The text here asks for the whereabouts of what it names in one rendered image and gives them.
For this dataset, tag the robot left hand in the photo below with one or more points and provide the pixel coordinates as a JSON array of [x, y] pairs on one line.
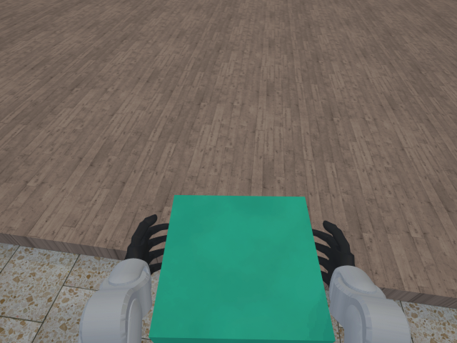
[[141, 242]]

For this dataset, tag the robot right forearm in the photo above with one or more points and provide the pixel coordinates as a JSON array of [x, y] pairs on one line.
[[363, 310]]

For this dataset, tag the robot right hand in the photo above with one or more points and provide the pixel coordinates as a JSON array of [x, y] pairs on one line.
[[339, 253]]

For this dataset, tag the carton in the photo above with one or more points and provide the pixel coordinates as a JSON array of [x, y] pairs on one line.
[[240, 269]]

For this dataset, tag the robot left forearm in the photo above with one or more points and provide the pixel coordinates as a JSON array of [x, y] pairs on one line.
[[114, 313]]

